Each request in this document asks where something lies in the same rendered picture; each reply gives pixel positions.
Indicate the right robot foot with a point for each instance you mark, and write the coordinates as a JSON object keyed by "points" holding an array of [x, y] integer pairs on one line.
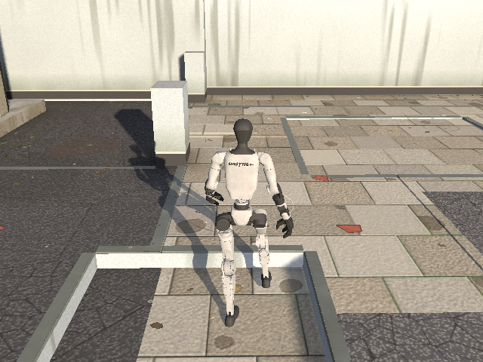
{"points": [[266, 281]]}

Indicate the robot right forearm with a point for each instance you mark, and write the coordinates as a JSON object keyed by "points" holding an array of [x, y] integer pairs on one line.
{"points": [[280, 204]]}

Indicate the robot left forearm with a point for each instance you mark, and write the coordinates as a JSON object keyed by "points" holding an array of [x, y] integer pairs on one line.
{"points": [[209, 193]]}

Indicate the robot right upper arm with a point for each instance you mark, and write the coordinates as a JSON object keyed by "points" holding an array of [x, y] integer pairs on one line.
{"points": [[269, 170]]}

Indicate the robot left upper arm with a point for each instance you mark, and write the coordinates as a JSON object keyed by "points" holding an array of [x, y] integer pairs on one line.
{"points": [[214, 170]]}

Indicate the robot left hand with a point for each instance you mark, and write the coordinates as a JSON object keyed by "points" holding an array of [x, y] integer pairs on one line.
{"points": [[217, 196]]}

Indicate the robot right hand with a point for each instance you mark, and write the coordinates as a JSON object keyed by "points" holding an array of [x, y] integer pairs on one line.
{"points": [[289, 226]]}

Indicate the robot right shin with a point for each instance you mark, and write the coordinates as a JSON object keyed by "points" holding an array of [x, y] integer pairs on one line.
{"points": [[264, 257]]}

